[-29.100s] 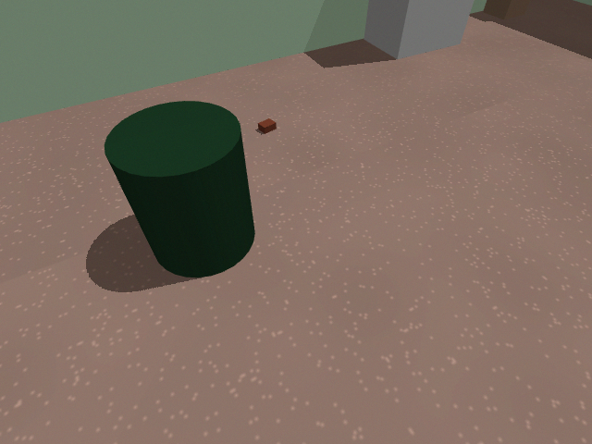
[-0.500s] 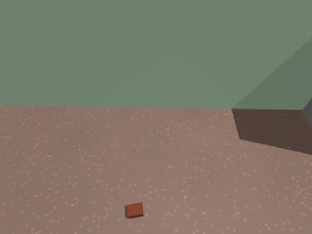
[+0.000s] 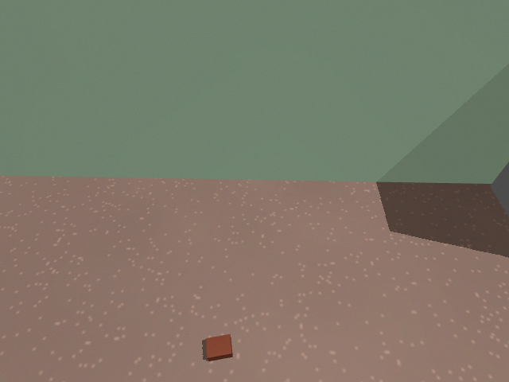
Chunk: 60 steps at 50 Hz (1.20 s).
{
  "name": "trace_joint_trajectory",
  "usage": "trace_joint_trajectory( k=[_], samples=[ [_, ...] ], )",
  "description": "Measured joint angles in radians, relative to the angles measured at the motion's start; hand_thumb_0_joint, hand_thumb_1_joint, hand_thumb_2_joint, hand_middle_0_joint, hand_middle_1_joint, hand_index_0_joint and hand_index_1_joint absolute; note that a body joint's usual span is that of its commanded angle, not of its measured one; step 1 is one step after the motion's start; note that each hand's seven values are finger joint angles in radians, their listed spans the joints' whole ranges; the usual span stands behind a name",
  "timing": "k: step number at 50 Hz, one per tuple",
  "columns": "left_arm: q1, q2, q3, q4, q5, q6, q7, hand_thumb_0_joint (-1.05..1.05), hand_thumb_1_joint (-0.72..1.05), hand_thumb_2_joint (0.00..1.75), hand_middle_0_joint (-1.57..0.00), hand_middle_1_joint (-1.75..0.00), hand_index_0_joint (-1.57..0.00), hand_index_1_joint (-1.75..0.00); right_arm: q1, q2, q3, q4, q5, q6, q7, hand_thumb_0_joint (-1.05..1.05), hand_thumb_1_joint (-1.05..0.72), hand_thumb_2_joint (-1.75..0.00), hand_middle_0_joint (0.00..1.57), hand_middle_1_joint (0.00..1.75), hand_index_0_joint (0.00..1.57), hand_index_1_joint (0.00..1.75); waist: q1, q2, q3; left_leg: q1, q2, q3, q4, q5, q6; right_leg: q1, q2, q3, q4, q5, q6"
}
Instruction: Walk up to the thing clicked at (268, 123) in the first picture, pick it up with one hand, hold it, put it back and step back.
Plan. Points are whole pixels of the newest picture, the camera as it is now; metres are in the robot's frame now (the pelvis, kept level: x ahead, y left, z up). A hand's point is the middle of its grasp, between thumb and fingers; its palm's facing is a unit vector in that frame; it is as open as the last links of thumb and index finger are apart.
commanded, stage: stand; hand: left
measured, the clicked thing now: (219, 347) +0.41 +0.17 -0.76
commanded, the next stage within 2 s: walk up in 0.84 s
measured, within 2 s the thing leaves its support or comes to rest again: neither
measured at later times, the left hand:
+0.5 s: hand out of the picture +0.08 +0.25 -0.15, palm faces -0.01 -0.94 -0.35, open 7.4 cm
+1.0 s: hand out of the picture +0.09 +0.26 -0.16, palm faces -0.01 -0.93 -0.36, open 7.4 cm
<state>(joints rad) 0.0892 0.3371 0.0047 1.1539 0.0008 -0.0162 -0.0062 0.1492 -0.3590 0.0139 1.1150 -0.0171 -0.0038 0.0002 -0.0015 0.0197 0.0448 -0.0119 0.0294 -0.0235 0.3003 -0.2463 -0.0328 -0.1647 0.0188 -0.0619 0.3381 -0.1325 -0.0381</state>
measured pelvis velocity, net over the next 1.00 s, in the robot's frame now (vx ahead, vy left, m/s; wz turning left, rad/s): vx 0.00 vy -0.01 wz -0.01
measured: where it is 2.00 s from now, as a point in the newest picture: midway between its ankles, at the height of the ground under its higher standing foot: outside the picture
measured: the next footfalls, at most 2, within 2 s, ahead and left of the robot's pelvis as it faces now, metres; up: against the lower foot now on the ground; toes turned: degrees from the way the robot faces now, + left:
right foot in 1.14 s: +0.01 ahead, -0.17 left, +0.00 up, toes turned -2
left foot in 1.50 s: +0.02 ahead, +0.10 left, +0.00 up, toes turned -2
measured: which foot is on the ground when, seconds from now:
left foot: down 0.00-1.00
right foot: down 0.00-0.94, up 0.96-1.00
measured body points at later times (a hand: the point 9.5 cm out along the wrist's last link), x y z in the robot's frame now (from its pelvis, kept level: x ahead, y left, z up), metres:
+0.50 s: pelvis +0.00 +0.00 +0.00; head +0.00 -0.01 +0.45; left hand +0.08 +0.30 -0.13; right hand +0.05 -0.30 -0.14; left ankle -0.05 +0.14 -0.75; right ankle +0.04 -0.09 -0.75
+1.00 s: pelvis +0.00 -0.01 -0.01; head +0.03 -0.01 +0.44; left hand +0.09 +0.31 -0.14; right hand +0.05 -0.33 -0.13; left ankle -0.05 +0.14 -0.75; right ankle +0.01 -0.10 -0.73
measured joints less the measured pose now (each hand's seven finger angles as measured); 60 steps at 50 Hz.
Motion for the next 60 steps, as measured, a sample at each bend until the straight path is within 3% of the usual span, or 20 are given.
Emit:
trace_joint_trajectory(
  k=[42,48,51,54,56,57,58,59,60],
  samples=[
    [0.013,0.003,-0.003,-0.005,0.002,0.000,-0.001,0.00,0.90,0.90,-0.21,-0.30,-0.20,-0.30,0.012,0.001,-0.001,-0.004,-0.001,0.002,0.001,0.01,-0.90,-0.90,0.20,0.30,0.20,0.30,0.001,0.004,0.007,-0.007,-0.001,-0.001,0.005,-0.005,0.002,-0.006,-0.002,-0.001,0.005,-0.006,0.002],
    [0.014,0.055,0.066,-0.111,0.032,0.065,-0.031,0.00,0.90,0.90,-0.21,-0.30,-0.20,-0.30,0.026,0.004,-0.038,-0.070,0.002,-0.019,-0.034,0.01,-0.90,-0.90,0.20,0.30,0.21,0.30,0.006,-0.050,0.050,-0.074,-0.008,0.010,0.108,-0.050,0.002,-0.106,-0.007,0.021,0.173,-0.080,-0.004],
    [0.020,0.079,0.090,-0.161,0.034,0.099,-0.043,0.00,0.90,0.90,-0.21,-0.30,-0.20,-0.30,0.051,-0.011,-0.061,-0.105,-0.010,-0.019,-0.052,0.01,-0.90,-0.90,0.21,0.30,0.21,0.30,0.000,-0.060,0.061,-0.105,0.012,0.002,0.165,-0.081,-0.003,-0.169,0.011,0.071,0.400,-0.274,0.007],
    [0.031,0.089,0.097,-0.203,0.029,0.108,-0.054,0.00,0.91,0.90,-0.20,-0.30,-0.20,-0.30,0.070,-0.040,-0.078,-0.132,-0.020,-0.018,-0.065,0.01,-0.90,-0.90,0.21,0.30,0.21,0.30,0.003,-0.046,0.069,-0.129,0.050,-0.004,0.208,-0.107,-0.018,-0.189,0.009,0.122,0.506,-0.368,0.013],
    [0.038,0.093,0.096,-0.219,0.027,0.097,-0.055,0.00,0.91,0.90,-0.20,-0.30,-0.20,-0.30,0.067,-0.062,-0.082,-0.148,-0.024,-0.018,-0.061,0.01,-0.90,-0.90,0.20,0.30,0.21,0.30,0.008,-0.040,0.079,-0.144,0.075,0.002,0.247,-0.132,-0.035,-0.165,-0.020,0.134,0.424,-0.348,0.012],
    [0.041,0.095,0.096,-0.221,0.026,0.087,-0.052,0.00,0.91,0.90,-0.20,-0.30,-0.20,-0.30,0.061,-0.074,-0.082,-0.157,-0.023,-0.014,-0.055,0.01,-0.90,-0.90,0.20,0.30,0.21,0.30,0.011,-0.038,0.086,-0.156,0.088,0.008,0.285,-0.153,-0.040,-0.141,-0.034,0.130,0.342,-0.287,0.013],
    [0.040,0.090,0.097,-0.216,0.025,0.074,-0.045,0.00,0.91,0.90,-0.20,-0.30,-0.20,-0.30,0.046,-0.088,-0.083,-0.163,-0.020,-0.008,-0.050,0.01,-0.90,-0.90,0.20,0.30,0.21,0.30,0.010,-0.020,0.105,-0.172,0.113,0.003,0.344,-0.176,-0.034,-0.126,-0.022,0.116,0.305,-0.196,0.033],
    [0.036,0.077,0.094,-0.209,0.024,0.062,-0.036,0.00,0.91,0.90,-0.20,-0.30,-0.20,-0.30,0.028,-0.099,-0.083,-0.165,-0.013,0.001,-0.046,0.01,-0.90,-0.90,0.20,0.30,0.21,0.30,-0.001,0.005,0.126,-0.198,0.131,-0.023,0.420,-0.184,-0.012,-0.117,0.001,0.099,0.310,-0.187,0.041],
    [0.036,0.062,0.087,-0.204,0.025,0.052,-0.028,0.00,0.91,0.90,-0.20,-0.30,-0.20,-0.30,0.016,-0.103,-0.081,-0.169,-0.008,0.010,-0.046,0.01,-0.90,-0.90,0.20,0.30,0.21,0.30,-0.010,0.016,0.137,-0.225,0.118,-0.051,0.489,-0.223,0.005,-0.111,0.011,0.090,0.315,-0.196,0.042]
  ],
)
